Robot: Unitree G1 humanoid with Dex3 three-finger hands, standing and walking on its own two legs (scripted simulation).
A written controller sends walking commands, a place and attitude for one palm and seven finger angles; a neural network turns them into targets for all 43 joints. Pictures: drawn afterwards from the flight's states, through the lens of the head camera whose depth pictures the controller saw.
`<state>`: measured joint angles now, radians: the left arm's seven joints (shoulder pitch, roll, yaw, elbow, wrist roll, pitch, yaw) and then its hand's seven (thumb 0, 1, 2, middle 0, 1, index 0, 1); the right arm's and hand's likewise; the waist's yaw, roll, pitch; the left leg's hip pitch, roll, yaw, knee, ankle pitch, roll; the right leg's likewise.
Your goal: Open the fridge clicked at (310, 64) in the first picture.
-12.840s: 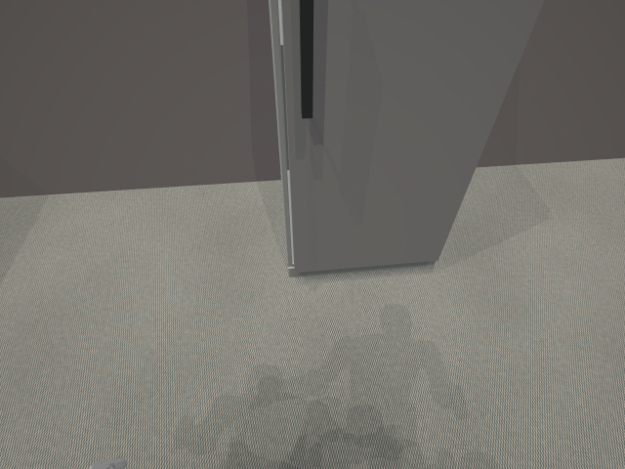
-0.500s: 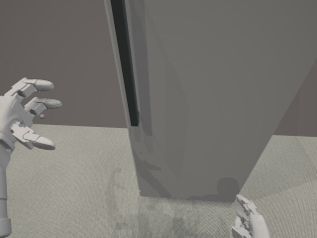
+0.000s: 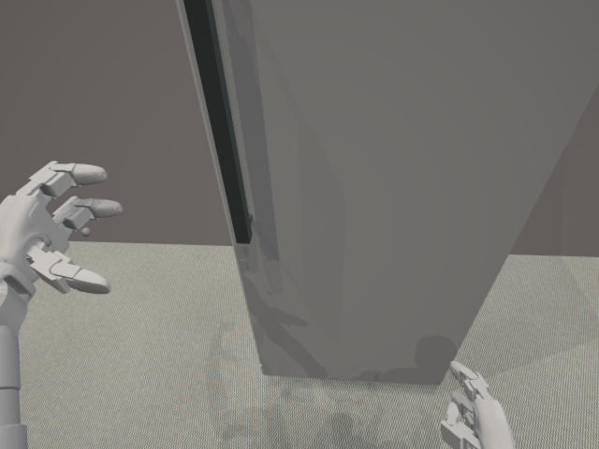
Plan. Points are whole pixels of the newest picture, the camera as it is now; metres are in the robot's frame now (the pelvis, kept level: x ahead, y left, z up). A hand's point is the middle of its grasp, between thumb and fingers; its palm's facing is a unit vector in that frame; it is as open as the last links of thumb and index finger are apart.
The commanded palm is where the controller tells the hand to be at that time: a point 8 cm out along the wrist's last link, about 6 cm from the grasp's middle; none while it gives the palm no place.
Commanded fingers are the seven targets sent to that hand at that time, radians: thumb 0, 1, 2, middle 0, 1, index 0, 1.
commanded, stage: move the hooked fingers beside the handle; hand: left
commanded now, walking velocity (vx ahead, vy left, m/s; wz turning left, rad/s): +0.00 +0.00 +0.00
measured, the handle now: (224, 108) +0.49 +0.17 +0.25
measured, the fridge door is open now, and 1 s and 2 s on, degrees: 0 0 0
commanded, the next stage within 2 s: none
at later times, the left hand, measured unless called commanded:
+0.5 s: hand (118, 209) +0.32 +0.27 +0.20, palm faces +0.08 -1.00 -0.03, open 14.0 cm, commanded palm +0.30 +0.31 +0.20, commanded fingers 0.00 -0.50 0.30 -0.30 -1.20 -0.30 -1.20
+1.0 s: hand (148, 189) +0.37 +0.25 +0.19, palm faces +0.06 -1.00 -0.01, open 14.0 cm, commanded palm +0.35 +0.29 +0.20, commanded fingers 0.00 -0.50 0.30 -0.30 -1.20 -0.30 -1.20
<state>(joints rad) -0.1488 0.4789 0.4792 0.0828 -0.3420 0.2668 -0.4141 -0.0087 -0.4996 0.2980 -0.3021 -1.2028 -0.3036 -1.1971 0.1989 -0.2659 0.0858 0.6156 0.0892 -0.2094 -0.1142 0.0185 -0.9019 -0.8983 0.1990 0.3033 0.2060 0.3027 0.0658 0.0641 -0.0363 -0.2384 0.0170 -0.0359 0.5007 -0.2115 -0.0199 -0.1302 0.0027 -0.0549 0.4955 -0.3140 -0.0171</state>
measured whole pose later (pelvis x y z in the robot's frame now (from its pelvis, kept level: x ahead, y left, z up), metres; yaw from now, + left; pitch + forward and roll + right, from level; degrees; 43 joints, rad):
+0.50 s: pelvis +0.00 +0.01 +0.00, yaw +0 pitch -2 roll +0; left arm -0.33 0.46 0.40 0.25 -0.28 0.25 -0.35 -0.01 -0.50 0.30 -0.30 -1.20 -0.30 -1.20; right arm 0.22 -0.26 0.08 0.62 0.09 -0.18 -0.12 0.02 -0.90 -0.90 0.20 0.30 0.21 0.30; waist 0.05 0.04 -0.03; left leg -0.26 0.01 -0.03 0.50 -0.21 -0.01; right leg -0.15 0.00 -0.05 0.50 -0.31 -0.01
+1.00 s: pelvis +0.01 +0.02 +0.00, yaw -1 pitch +0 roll +0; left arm -0.44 0.44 0.37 0.38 -0.25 0.22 -0.29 -0.01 -0.50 0.30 -0.30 -1.20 -0.30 -1.20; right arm 0.25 -0.26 0.07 0.63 0.08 -0.14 -0.11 0.02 -0.90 -0.90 0.20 0.30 0.21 0.30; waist 0.02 0.03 -0.04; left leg -0.28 0.01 -0.01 0.50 -0.22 0.00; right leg -0.18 -0.01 -0.03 0.48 -0.30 0.00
